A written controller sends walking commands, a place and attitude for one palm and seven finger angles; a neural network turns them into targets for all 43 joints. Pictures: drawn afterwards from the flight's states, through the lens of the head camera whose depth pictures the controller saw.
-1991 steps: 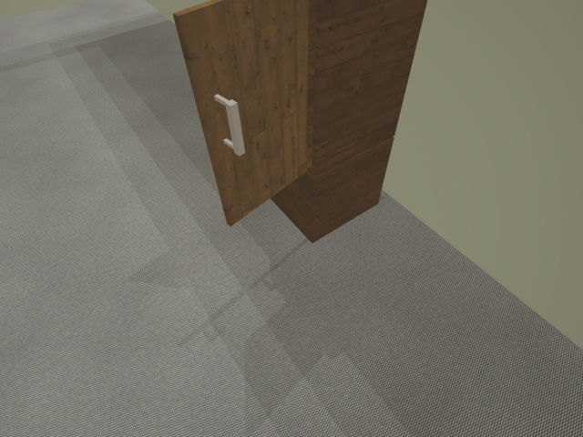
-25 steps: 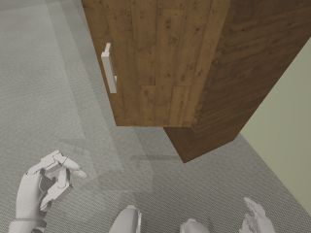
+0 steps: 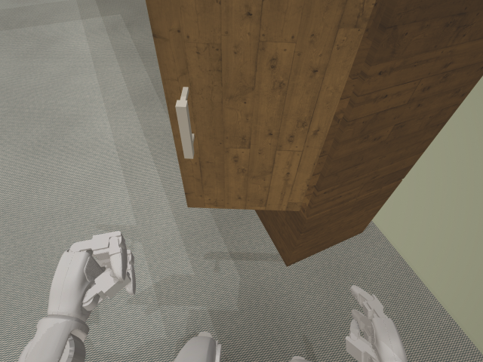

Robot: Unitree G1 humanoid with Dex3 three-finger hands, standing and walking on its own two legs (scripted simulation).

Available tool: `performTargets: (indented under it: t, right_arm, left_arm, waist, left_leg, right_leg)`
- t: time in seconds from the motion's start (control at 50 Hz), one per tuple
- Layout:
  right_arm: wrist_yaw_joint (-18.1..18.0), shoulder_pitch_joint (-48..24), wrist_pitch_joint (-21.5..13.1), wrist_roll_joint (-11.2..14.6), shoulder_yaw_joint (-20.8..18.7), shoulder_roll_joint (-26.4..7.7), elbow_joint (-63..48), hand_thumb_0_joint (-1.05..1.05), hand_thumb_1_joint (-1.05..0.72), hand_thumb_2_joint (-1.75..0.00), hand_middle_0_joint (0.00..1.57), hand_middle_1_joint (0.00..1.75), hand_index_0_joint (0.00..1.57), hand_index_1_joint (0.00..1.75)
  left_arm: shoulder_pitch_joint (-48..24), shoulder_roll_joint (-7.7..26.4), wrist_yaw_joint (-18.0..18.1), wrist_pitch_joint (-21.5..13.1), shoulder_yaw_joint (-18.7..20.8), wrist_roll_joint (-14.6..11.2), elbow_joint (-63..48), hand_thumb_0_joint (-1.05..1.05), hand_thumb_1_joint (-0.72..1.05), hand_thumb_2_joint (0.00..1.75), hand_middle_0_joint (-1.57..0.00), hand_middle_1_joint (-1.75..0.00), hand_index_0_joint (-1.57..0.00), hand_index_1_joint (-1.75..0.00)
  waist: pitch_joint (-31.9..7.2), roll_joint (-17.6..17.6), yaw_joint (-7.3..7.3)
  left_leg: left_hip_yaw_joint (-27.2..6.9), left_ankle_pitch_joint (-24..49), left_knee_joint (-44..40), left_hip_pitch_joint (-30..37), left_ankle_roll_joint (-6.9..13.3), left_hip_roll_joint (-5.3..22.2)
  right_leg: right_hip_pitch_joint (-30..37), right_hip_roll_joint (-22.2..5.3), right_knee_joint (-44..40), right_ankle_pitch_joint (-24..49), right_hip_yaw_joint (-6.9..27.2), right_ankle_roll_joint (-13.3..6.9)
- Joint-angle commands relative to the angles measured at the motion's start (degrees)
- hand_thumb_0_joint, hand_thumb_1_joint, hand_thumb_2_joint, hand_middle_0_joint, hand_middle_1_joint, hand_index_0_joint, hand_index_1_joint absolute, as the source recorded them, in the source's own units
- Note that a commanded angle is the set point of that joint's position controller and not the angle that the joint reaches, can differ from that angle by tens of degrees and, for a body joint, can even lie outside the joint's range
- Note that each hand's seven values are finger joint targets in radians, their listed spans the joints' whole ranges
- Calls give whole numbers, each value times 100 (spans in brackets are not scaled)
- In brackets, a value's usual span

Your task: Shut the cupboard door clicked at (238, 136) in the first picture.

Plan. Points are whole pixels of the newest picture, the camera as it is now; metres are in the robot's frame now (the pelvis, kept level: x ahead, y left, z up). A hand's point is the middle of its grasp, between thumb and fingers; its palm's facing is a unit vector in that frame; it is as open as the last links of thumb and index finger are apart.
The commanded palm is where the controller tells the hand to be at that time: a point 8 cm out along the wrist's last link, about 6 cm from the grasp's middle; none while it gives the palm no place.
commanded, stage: raise the hand and make a fist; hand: left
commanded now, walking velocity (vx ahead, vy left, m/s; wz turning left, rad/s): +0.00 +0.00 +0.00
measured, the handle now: (187, 124) +0.53 +0.16 +0.08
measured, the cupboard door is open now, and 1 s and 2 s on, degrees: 64 64 64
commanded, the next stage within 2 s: bring the fist close to the handle in 0.44 s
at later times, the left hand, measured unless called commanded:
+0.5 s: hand (147, 267) +0.23 +0.16 +0.08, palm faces +0.03 -1.00 -0.03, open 3.1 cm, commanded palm +0.21 +0.21 +0.08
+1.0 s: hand (182, 212) +0.32 +0.13 +0.08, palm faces +0.03 -1.00 +0.00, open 3.1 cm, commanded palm +0.30 +0.18 +0.08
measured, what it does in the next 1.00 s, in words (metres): stands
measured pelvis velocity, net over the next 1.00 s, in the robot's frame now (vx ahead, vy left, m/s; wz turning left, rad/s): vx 0.00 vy -0.03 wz -0.02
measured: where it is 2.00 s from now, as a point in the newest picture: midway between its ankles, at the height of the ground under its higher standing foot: outside the picture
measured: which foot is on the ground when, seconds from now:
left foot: down 0.00-1.00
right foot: down 0.00-1.00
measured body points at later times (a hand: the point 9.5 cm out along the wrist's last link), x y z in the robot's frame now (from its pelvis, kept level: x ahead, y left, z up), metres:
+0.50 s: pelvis +0.01 -0.03 +0.00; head +0.04 -0.04 +0.45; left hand +0.22 +0.21 +0.08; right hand +0.18 -0.26 -0.08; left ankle +0.05 +0.10 -0.67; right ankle +0.00 -0.13 -0.67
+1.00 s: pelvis +0.00 -0.03 +0.01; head +0.05 -0.04 +0.45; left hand +0.32 +0.18 +0.08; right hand +0.15 -0.27 -0.09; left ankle +0.05 +0.10 -0.67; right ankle +0.00 -0.13 -0.67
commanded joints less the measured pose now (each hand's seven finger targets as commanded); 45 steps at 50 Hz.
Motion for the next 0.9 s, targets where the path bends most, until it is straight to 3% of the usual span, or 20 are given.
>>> performTargets:
  t: [0.0, 0.08, 0.14, 0.16, 0.22, 0.26, 0.32, 0.36, 0.4, 0.46, 0.52, 0.56, 0.58, 0.6, 0.64, 0.74, 0.8, 0.86, 0.88]
  right_arm:
    - [4, -266, -342, 43, -374, -803, -738, 0, -90, -90, 20, 30, 20, 30]
    - [8, -183, -321, 107, -426, -897, -723, 0, -90, -90, 20, 30, 20, 30]
    - [-30, -179, -322, 125, -459, -940, -767, 0, -90, -90, 20, 30, 20, 30]
    - [-46, -210, -330, 114, -461, -934, -751, 0, -90, -90, 20, 30, 20, 30]
    - [-40, -241, -378, 66, -461, -848, -735, 0, -90, -90, 20, 30, 20, 30]
    - [-35, -233, -403, 35, -459, -823, -655, 0, -90, -90, 20, 30, 20, 30]
    - [26, -248, -420, 37, -460, -795, -577, 0, -90, -90, 20, 30, 20, 30]
    - [49, -208, -400, 66, -487, -834, -545, 0, -90, -90, 20, 30, 20, 30]
    - [46, -173, -360, 109, -508, -866, -595, 0, -90, -90, 20, 30, 20, 30]
    - [-19, -183, -297, 142, -527, -889, -657, 0, -90, -90, 20, 30, 20, 30]
    - [-48, -265, -285, 127, -488, -825, -694, 0, -90, -90, 20, 30, 20, 30]
    - [-88, -287, -314, 96, -465, -820, -562, 0, -90, -90, 20, 30, 20, 30]
    - [-74, -333, -344, 82, -438, -777, -531, 0, -90, -90, 20, 30, 20, 30]
    - [-73, -324, -372, 77, -444, -770, -434, 0, -90, -90, 20, 30, 20, 30]
    - [-56, -318, -408, 88, -444, -779, -348, 0, -90, -90, 20, 30, 20, 30]
    - [-52, -193, -440, 149, -459, -879, -304, 0, -90, -90, 20, 30, 20, 30]
    - [-51, -171, -332, 157, -453, -908, -366, 0, -90, -90, 20, 30, 20, 30]
    - [-40, -207, -230, 115, -449, -890, -316, 0, -90, -90, 20, 30, 20, 30]
    - [-15, -237, -211, 106, -441, -843, -332, 0, -90, -90, 20, 30, 20, 30]
  left_arm:
    - [-474, 492, 126, -592, 467, -150, -1316, 0, 90, 90, -130, -150, -130, -150]
    - [-156, 296, -175, -211, 189, -156, -579, 0, 90, 90, -130, -150, -130, -150]
    - [-315, 477, -300, -100, 319, -205, -634, 0, 90, 90, -130, -150, -130, -150]
    - [-378, 672, -260, -141, 523, -216, -708, 0, 90, 90, -130, -150, -130, -150]
    - [-733, 786, -69, -529, 727, -221, -1246, 0, 90, 90, -130, -150, -130, -150]
    - [-784, 889, 95, -792, 864, -209, -1382, 0, 90, 90, -130, -150, -130, -150]
    - [-558, 537, 109, -957, 561, -182, -1064, 0, 90, 90, -130, -150, -130, -150]
    - [-355, 470, -17, -843, 421, -152, -810, 0, 90, 90, -130, -150, -130, -150]
    - [-217, 383, -203, -607, 252, -184, -607, 0, 90, 90, -130, -150, -130, -150]
    - [-262, 577, -356, -319, 404, -246, -549, 0, 90, 90, -130, -150, -130, -150]
    - [-666, 661, -267, -404, 581, -289, -823, 0, 90, 90, -130, -150, -130, -150]
    - [-1488, 895, -74, -635, 772, -251, -944, 0, 90, 90, -130, -150, -130, -150]
    - [-1763, 693, -21, -728, 608, -215, -853, 0, 90, 90, -130, -150, -130, -150]
    - [-2092, 751, 40, -838, 670, -197, -751, 0, 90, 90, -130, -150, -130, -150]
    - [-2253, 540, 31, -927, 438, -136, -442, 0, 90, 90, -130, -150, -130, -150]
    - [-2542, 447, -181, -442, 46, -30, 150, 0, 90, 90, -130, -150, -130, -150]
    - [-2722, 622, -87, -59, 258, -15, 413, 0, 90, 90, -130, -150, -130, -150]
    - [-3206, 775, 270, -36, 630, 6, 563, 0, 90, 90, -130, -150, -130, -150]
    - [-3285, 573, 374, -108, 537, 28, 564, 0, 90, 90, -130, -150, -130, -150]
  waist:
    - [-1035, 482, -47]
    - [-717, 5, -89]
    - [-807, -235, -60]
    - [-839, -123, 19]
    - [-1259, 104, 57]
    - [-1314, 205, 99]
    - [-1136, 228, 6]
    - [-1057, 174, -9]
    - [-973, -131, -61]
    - [-942, -408, -27]
    - [-915, -337, -25]
    - [-861, -250, -93]
    - [-842, -188, -144]
    - [-880, -121, -186]
    - [-924, -69, -219]
    - [-1295, 138, -182]
    - [-1401, -173, -101]
    - [-1413, -318, -38]
    - [-1486, -337, -22]
  left_leg:
    - [-416, 497, -1357, 1403, -91, -56]
    - [-299, 487, -1359, 1111, -39, -101]
    - [-207, 588, -1296, 1058, -11, -141]
    - [-192, 655, -1262, 1037, -11, -156]
    - [-158, 958, -1176, 1281, -18, -162]
    - [-148, 1090, -1086, 1261, -22, -161]
    - [-87, 1020, -1014, 1166, -29, -158]
    - [-77, 958, -1002, 1044, -10, -167]
    - [-20, 932, -988, 946, 12, -180]
    - [6, 887, -922, 809, 37, -208]
    - [16, 851, -890, 817, 20, -201]
    - [-4, 756, -773, 743, 26, -175]
    - [-12, 719, -733, 727, 21, -175]
    - [-22, 681, -666, 709, 21, -161]
    - [-29, 628, -667, 727, 24, -147]
    - [-47, 709, -878, 987, 46, -142]
    - [-24, 866, -1007, 1017, 51, -154]
    - [-24, 975, -1087, 1079, 30, -152]
    - [-4, 1075, -1124, 1170, 23, -157]
  right_leg:
    - [12, 323, -739, 879, -50, -260]
    - [136, 283, -951, 881, 0, -212]
    - [291, 248, -1046, 905, 96, -183]
    - [373, 247, -1039, 931, 147, -205]
    - [409, 236, -860, 1206, 159, -222]
    - [430, 253, -768, 1328, 180, -250]
    - [258, 235, -749, 1321, 198, -225]
    - [295, 235, -814, 1277, 249, -221]
    - [397, 187, -964, 1324, 350, -157]
    - [577, 128, -1150, 1218, 573, -102]
    - [551, 86, -1177, 1142, 642, -85]
    - [355, 114, -1129, 926, 675, -112]
    - [260, 106, -1078, 865, 673, -123]
    - [148, 107, -1036, 819, 696, -129]
    - [33, 137, -971, 723, 643, -155]
    - [230, 129, -1024, 910, 578, -159]
    - [491, 113, -1103, 1147, 552, -118]
    - [580, 130, -1062, 1299, 462, -123]
    - [606, 124, -1011, 1452, 419, -121]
